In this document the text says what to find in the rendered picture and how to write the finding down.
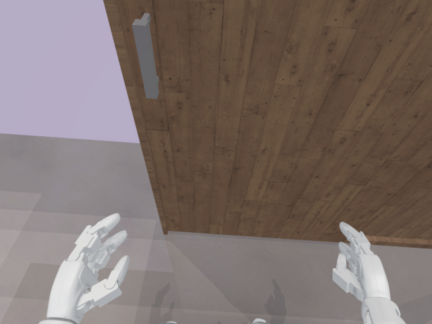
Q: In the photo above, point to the robot left hand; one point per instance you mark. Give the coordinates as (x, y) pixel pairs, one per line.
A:
(67, 298)

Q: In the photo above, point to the handle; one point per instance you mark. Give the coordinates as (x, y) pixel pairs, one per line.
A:
(142, 36)

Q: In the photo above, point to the right robot forearm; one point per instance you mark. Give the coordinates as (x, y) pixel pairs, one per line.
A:
(378, 310)

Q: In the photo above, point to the robot right hand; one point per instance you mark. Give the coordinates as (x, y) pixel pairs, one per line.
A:
(367, 277)

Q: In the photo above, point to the wardrobe door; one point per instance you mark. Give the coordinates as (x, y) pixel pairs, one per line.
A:
(283, 118)
(413, 219)

